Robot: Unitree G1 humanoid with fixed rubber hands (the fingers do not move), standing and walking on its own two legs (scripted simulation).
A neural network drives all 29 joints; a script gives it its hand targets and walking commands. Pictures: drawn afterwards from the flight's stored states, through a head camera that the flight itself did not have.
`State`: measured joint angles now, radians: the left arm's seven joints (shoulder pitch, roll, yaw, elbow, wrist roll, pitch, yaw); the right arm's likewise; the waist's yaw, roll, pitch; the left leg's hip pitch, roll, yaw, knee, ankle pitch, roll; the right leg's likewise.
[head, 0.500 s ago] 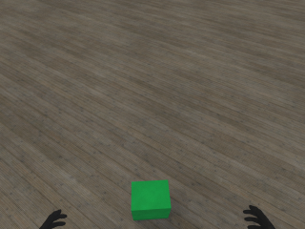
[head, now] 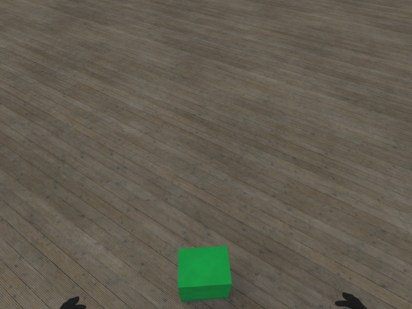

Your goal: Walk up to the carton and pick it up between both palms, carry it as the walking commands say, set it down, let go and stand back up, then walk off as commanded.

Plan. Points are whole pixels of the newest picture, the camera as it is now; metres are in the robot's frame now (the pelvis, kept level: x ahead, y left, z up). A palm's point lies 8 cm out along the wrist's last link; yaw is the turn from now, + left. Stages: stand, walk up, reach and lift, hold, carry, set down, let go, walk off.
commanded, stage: stand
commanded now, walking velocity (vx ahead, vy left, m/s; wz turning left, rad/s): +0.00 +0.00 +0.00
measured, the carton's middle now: (203, 274) +0.40 +0.01 -0.67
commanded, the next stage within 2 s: walk off in 0.98 s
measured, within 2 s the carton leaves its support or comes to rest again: neither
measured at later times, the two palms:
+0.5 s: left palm out of the picture +0.08 +0.30 -0.10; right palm out of the picture +0.08 -0.31 -0.10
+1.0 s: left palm out of the picture +0.07 +0.31 -0.10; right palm out of the picture +0.08 -0.31 -0.10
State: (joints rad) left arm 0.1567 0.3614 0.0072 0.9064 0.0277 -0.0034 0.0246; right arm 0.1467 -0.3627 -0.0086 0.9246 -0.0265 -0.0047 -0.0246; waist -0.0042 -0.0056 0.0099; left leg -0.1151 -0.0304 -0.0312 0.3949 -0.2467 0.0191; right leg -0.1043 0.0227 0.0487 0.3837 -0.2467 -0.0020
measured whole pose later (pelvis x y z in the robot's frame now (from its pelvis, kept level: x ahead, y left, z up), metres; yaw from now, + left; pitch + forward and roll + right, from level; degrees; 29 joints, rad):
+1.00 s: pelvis -0.02 +0.00 +0.00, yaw +0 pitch -2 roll +0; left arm 0.13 0.39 0.00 1.03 0.01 -0.01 0.01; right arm 0.11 -0.39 0.00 1.04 -0.01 -0.01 -0.01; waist 0.00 0.00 0.03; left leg -0.10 -0.03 -0.04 0.33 -0.19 0.01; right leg -0.09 0.02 0.04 0.32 -0.19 0.00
